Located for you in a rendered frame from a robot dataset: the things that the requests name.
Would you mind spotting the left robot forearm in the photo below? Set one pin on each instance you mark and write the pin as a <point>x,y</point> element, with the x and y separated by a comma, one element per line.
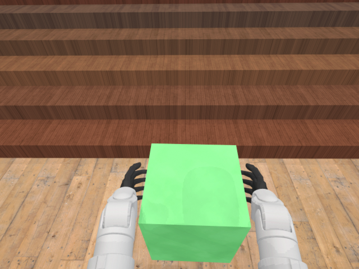
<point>116,232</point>

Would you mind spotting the carton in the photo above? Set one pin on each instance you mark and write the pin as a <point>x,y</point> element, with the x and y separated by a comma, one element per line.
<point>194,206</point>

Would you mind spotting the right robot hand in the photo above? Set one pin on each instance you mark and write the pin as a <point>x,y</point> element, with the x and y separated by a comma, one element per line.
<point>257,181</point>

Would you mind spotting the right robot forearm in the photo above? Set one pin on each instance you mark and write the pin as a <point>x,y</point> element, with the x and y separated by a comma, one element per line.
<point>275,233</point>

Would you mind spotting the left robot hand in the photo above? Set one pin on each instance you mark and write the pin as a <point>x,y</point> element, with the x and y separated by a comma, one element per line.
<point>130,181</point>

